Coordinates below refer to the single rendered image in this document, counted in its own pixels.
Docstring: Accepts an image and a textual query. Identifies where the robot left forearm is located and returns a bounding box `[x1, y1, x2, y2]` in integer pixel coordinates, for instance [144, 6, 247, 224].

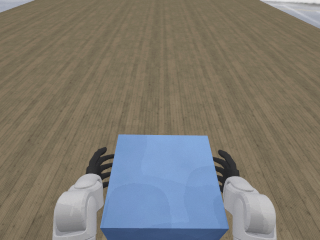
[52, 173, 104, 240]

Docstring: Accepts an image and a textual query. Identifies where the robot right forearm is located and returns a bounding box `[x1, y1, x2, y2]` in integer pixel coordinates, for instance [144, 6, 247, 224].
[223, 176, 277, 240]

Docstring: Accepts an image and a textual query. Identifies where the carton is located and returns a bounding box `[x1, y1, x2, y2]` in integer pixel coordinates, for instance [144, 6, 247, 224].
[100, 134, 229, 240]

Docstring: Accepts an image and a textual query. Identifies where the right robot hand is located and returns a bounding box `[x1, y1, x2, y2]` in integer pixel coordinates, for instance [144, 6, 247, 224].
[212, 149, 240, 193]

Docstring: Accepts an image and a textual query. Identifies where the left robot hand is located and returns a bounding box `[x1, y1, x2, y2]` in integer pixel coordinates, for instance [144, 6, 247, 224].
[85, 147, 115, 189]

